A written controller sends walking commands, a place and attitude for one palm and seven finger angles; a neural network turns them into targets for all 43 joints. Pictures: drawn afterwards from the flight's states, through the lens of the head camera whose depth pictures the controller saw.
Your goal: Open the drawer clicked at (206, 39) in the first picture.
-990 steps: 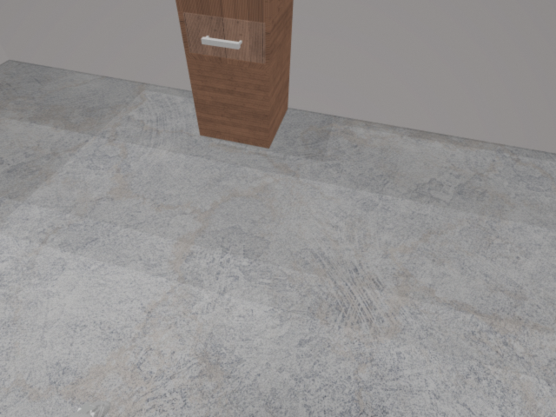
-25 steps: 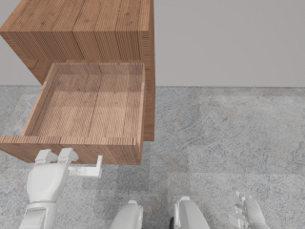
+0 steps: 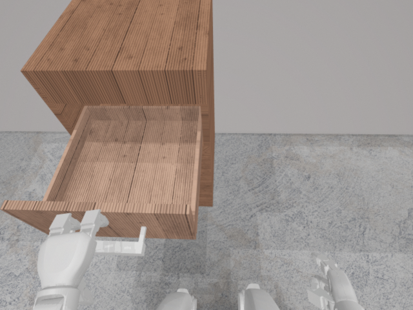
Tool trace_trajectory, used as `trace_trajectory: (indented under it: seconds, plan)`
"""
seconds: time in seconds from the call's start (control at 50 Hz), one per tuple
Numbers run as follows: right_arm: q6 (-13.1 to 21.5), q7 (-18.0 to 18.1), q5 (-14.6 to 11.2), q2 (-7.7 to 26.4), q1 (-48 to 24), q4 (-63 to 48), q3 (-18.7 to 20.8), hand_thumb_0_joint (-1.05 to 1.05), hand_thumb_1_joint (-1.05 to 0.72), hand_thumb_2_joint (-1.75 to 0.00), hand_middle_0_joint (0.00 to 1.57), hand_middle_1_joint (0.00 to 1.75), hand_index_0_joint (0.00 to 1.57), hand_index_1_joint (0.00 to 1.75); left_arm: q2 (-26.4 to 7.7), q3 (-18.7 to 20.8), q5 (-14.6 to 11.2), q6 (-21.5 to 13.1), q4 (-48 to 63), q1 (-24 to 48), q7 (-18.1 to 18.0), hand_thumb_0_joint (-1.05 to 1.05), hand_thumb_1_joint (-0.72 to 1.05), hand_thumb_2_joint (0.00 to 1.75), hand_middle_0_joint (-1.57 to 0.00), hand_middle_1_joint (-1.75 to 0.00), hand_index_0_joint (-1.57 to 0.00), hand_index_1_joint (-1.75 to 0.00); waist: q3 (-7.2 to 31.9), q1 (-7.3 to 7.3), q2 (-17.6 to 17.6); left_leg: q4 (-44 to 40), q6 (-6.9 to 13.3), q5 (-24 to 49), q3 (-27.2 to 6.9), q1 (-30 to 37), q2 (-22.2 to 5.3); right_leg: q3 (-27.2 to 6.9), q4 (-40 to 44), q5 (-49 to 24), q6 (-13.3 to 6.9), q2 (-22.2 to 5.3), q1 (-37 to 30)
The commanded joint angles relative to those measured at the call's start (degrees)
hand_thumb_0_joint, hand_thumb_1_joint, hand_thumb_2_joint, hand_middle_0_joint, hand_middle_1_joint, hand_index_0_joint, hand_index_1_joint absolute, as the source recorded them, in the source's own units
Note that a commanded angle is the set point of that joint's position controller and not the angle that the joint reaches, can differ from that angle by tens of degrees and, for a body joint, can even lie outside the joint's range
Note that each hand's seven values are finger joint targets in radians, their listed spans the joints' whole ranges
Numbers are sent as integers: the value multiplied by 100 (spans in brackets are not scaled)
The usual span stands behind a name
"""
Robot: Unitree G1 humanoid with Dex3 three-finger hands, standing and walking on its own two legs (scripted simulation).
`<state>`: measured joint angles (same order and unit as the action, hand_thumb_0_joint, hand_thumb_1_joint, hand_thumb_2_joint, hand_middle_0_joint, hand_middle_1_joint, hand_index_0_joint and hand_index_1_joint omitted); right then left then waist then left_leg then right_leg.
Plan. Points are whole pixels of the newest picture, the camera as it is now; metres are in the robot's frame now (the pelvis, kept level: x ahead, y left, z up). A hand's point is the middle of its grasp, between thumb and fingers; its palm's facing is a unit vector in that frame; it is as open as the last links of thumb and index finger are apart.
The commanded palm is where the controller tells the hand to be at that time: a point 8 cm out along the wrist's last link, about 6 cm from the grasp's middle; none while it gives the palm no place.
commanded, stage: lift the hand off the handle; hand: left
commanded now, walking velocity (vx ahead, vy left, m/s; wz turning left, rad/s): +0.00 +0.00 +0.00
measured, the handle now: (105, 238) +0.27 +0.26 -0.09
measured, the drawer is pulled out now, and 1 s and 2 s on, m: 0.30 0.30 0.30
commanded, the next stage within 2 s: draw the hand back to the body in 1.28 s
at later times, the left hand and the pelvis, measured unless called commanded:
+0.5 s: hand (72, 249) +0.22 +0.26 +0.00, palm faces -0.02 -0.06 -1.00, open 13.7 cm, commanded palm +0.20 +0.26 +0.06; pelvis +0.01 +0.00 +0.02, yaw +0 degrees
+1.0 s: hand (64, 240) +0.23 +0.26 +0.04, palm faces -0.02 -0.08 -1.00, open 13.8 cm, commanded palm +0.21 +0.26 +0.09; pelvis +0.02 +0.01 +0.04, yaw -1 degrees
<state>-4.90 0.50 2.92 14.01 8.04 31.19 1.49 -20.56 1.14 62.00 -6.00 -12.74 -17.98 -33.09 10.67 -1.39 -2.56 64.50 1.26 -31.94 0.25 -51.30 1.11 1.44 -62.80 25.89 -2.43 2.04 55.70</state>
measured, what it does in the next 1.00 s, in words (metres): stands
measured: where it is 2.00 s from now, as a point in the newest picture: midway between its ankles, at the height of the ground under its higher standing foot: outside the picture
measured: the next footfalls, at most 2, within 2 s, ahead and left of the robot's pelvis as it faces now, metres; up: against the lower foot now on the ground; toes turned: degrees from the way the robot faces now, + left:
none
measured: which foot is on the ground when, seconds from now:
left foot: down 0.00-1.00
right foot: down 0.00-1.00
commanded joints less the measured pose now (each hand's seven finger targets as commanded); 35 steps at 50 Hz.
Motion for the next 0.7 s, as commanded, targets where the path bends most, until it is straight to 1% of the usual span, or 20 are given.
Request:
trace_trajectory:
  seconds: [0.0, 0.02, 0.04, 0.12, 0.2, 0.22, 0.24, 0.28, 0.34, 0.36, 0.4, 0.42, 0.44, 0.48, 0.5, 0.52, 0.54, 0.62, 0.64, 0.68]
  plan:
    - [224, 46, -7, 660, -221, -855, 245, 0, -90, -90, 20, 30, 20, 30, -1112, 703, -55, 12, 1193, -15, -222, 0, -50, 30, -30, -120, -30, -120, 1576, -40, -40, -984, 104, 1645, 2, 992, 60, -171, 1019, -1272, -85, -54, -1532]
    - [209, 56, -19, 683, -221, -830, 272, 0, -90, -90, 20, 30, 20, 30, -1119, 682, -75, 10, 1184, 78, -200, 0, -50, 30, -30, -120, -30, -120, 1349, -12, 5, -982, 98, 1671, -11, 999, 47, -214, 1065, -1406, -102, -43, -1515]
    - [209, 36, -6, 679, -223, -848, 251, 0, -90, -90, 20, 30, 20, 30, -1042, 615, -96, 26, 1237, 85, -174, 0, -50, 30, -30, -120, -30, -120, 1449, 19, 57, -1011, 98, 1633, -8, 967, 50, -196, 1088, -1343, -66, -60, -1558]
    - [208, 59, -33, 698, -221, -831, 260, 0, -90, -90, 20, 30, 20, 30, -1147, 673, -154, 17, 1181, 188, -90, 0, -50, 30, -30, -120, -30, -120, 1141, 41, 109, -1099, 116, 1557, -31, 984, 36, -234, 1216, -1356, -81, -53, -1623]
    - [219, 27, -17, 677, -182, -875, 250, 0, -90, -90, 20, 30, 20, 30, -1109, 659, -149, 1, 1306, 64, -48, 0, -50, 30, -30, -120, -30, -120, 1332, 13, 108, -1228, 115, 1672, -5, 1179, 44, -197, 1276, -1389, -68, -59, -1775]
    - [229, 44, -30, 693, -179, -886, 276, 0, -90, -90, 20, 30, 20, 30, -1099, 648, -205, -18, 1381, 28, -32, 0, -50, 30, -30, -120, -30, -120, 1229, 13, 80, -1228, 120, 1709, -3, 1205, 46, -229, 1317, -1547, -81, -59, -1851]
    - [227, 31, -16, 687, -175, -895, 255, 0, -90, -90, 20, 30, 20, 30, -1219, 754, -192, -32, 1468, 6, -36, 0, -50, 30, -30, -120, -30, -120, 1371, -10, 59, -1252, 110, 1735, -2, 1217, 59, -252, 1318, -1539, -67, -72, -1912]
    - [222, 43, -29, 703, -178, -884, 254, 0, -90, -90, 20, 30, 20, 30, -1264, 813, -225, -25, 1397, -18, -18, 0, -50, 30, -30, -120, -30, -120, 1179, -1, 65, -1309, 109, 1756, -24, 1231, 45, -261, 1370, -1628, -92, -71, -1949]
    - [227, 2, -19, 682, -171, -891, 264, 0, -90, -90, 20, 30, 20, 30, -1149, 702, -192, -46, 1546, -50, -8, 0, -50, 30, -30, -120, -30, -120, 1254, -4, -45, -1381, 100, 1842, -16, 1393, 46, -207, 1402, -1581, -83, -65, -1930]
    - [219, 5, -32, 679, -183, -892, 279, 0, -90, -90, 20, 30, 20, 30, -1102, 657, -209, -24, 1466, -107, 4, 0, -50, 30, -30, -120, -30, -120, 1048, 17, 35, -1397, 101, 1794, -22, 1397, 39, -199, 1457, -1550, -89, -57, -1907]
    - [214, -11, -20, 684, -169, -894, 256, 0, -90, -90, 20, 30, 20, 30, -1158, 713, -207, -9, 1499, -82, 18, 0, -50, 30, -30, -120, -30, -120, 1179, 12, 85, -1460, 102, 1824, -32, 1419, 42, -206, 1463, -1536, -71, -52, -2000]
    - [226, 0, -44, 692, -180, -890, 285, 0, -90, -90, 20, 30, 20, 30, -1075, 625, -249, 2, 1514, -93, 41, 0, -50, 30, -30, -120, -30, -120, 1036, 16, 37, -1484, 106, 1763, -27, 1446, 36, -202, 1522, -1550, -86, -56, -2034]
    - [226, -18, -33, 693, -165, -902, 270, 0, -90, -90, 20, 30, 20, 30, -1191, 727, -219, 6, 1577, -94, 46, 0, -50, 30, -30, -120, -30, -120, 1162, -7, 93, -1518, 103, 1815, -31, 1507, 29, -205, 1529, -1521, -80, -57, -2032]
    - [214, -32, -48, 698, -203, -948, 254, 0, -90, -90, 20, 30, 20, 30, -1180, 716, -243, 55, 1628, -294, 73, 0, -50, 30, -30, -120, -30, -120, 1013, -50, -36, -1616, 87, 1932, -52, 1613, 24, -197, 1566, -1616, -125, -52, -2101]
    - [219, -60, -49, 664, -176, -949, 245, 0, -90, -90, 20, 30, 20, 30, -1005, 581, -256, 85, 1632, -415, 103, 0, -50, 30, -30, -120, -30, -120, 1095, -22, 93, -1636, 91, 1981, -45, 1657, 20, -134, 1577, -1604, -87, -45, -2139]
    - [228, -47, -69, 680, -202, -954, 279, 0, -90, -90, 20, 30, 20, 30, -959, 512, -288, 92, 1672, -388, 137, 0, -50, 30, -30, -120, -30, -120, 917, -13, 55, -1651, 91, 1954, -54, 1674, 7, -167, 1631, -1650, -100, -41, -2126]
    - [224, -67, -54, 679, -205, -971, 240, 0, -90, -90, 20, 30, 20, 30, -1100, 613, -256, 105, 1758, -367, 146, 0, -50, 30, -30, -120, -30, -120, 1030, -49, 25, -1703, 80, 1978, -64, 1708, 6, -164, 1628, -1584, -94, -56, -2152]
    - [230, -68, -70, 672, -208, -1003, 251, 0, -90, -90, 20, 30, 20, 30, -933, 407, -254, 170, 1842, -216, 217, 0, -50, 30, -30, -120, -30, -120, 726, -3, 47, -1796, 91, 1978, -84, 1840, -20, -132, 1731, -1568, -104, -45, -2124]
    - [235, -88, -53, 674, -178, -1019, 229, 0, -90, -90, 20, 30, 20, 30, -1049, 503, -226, 168, 1914, -158, 222, 0, -50, 30, -30, -120, -30, -120, 876, -3, 92, -1817, 88, 1947, -80, 1875, -19, -134, 1744, -1485, -87, -64, -2140]
    - [220, -61, -64, 682, -210, -1033, 220, 0, -90, -90, 20, 30, 20, 30, -1180, 627, -237, 180, 1921, -174, 243, 0, -50, 30, -30, -120, -30, -120, 767, -60, 65, -1871, 84, 1961, -90, 1876, -3, -191, 1785, -1582, -119, -58, -2271]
